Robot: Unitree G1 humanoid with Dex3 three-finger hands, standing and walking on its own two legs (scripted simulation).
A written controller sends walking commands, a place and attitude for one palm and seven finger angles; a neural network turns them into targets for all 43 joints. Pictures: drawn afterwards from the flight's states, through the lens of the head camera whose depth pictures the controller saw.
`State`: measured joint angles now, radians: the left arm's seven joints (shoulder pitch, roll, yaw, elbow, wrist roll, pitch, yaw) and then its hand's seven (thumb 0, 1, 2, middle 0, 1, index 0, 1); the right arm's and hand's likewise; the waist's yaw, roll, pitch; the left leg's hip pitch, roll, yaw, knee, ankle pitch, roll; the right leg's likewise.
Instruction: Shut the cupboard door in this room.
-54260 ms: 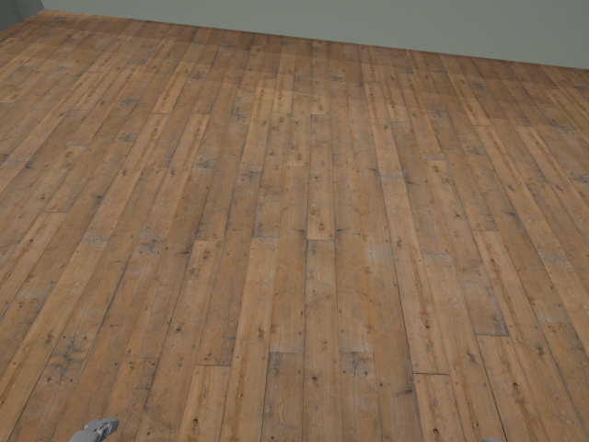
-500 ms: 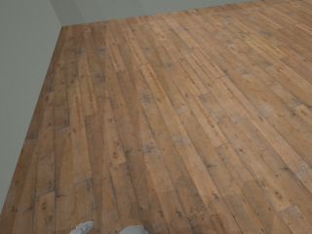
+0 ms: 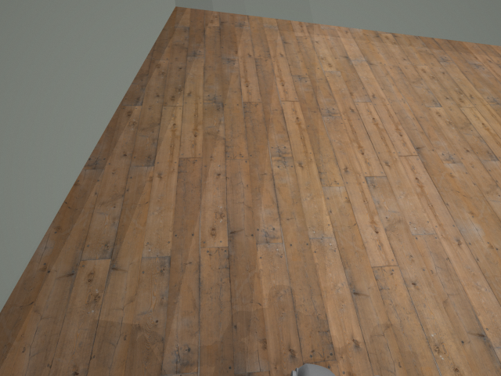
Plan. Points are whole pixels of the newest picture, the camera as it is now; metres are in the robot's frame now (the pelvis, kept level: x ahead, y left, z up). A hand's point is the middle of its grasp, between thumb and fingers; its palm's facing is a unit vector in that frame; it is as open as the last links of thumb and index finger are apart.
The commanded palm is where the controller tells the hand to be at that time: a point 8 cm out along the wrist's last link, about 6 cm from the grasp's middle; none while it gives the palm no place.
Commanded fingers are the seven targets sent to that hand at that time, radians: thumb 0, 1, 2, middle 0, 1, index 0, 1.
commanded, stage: turn or walk to find it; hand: left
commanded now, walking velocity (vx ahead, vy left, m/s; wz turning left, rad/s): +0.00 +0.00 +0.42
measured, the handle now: out of the picture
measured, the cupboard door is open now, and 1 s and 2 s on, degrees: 46 46 46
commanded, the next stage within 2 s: none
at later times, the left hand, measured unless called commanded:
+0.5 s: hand out of the picture +0.06 +0.15 -0.15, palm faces +0.23 -0.94 -0.26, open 7.4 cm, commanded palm none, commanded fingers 0.00 0.90 0.90 -0.20 -0.30 -0.20 -0.30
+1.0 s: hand out of the picture +0.01 +0.21 -0.16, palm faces +0.47 -0.85 -0.26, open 7.4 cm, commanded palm none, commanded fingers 0.00 0.90 0.90 -0.20 -0.30 -0.20 -0.30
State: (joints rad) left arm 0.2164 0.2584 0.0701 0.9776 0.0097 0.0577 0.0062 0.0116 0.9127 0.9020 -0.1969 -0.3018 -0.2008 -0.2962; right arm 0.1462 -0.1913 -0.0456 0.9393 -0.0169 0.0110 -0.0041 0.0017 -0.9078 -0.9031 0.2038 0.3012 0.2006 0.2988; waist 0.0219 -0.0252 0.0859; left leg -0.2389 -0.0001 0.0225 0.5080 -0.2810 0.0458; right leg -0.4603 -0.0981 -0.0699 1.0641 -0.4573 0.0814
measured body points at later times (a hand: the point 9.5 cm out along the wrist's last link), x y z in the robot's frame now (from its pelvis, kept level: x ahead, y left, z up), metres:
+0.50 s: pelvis +0.02 -0.04 +0.00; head +0.07 -0.07 +0.45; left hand +0.04 +0.20 -0.13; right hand +0.11 -0.29 -0.17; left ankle -0.06 +0.10 -0.65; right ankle +0.02 -0.14 -0.74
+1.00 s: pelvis +0.04 -0.02 +0.00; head +0.08 +0.00 +0.44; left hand -0.01 +0.25 -0.14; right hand +0.23 -0.19 -0.15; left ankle -0.03 +0.09 -0.74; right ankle +0.10 -0.14 -0.70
